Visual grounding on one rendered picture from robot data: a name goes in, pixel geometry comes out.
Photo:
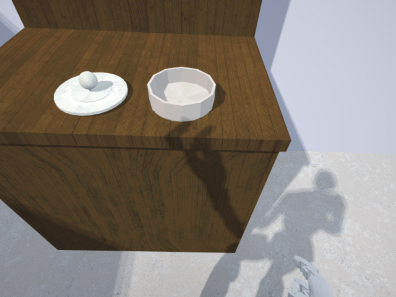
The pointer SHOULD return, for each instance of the pot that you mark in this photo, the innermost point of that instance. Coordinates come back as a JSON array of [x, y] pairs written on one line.
[[181, 93]]

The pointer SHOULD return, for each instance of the lid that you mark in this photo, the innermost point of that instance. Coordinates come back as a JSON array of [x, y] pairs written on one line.
[[70, 97]]

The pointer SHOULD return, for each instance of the table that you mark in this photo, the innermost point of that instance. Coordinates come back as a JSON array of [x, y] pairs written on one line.
[[128, 179]]

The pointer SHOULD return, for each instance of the robot right hand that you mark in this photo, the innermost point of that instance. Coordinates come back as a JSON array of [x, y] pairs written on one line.
[[317, 286]]

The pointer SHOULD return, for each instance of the knob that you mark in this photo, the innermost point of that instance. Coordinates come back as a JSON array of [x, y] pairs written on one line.
[[88, 80]]

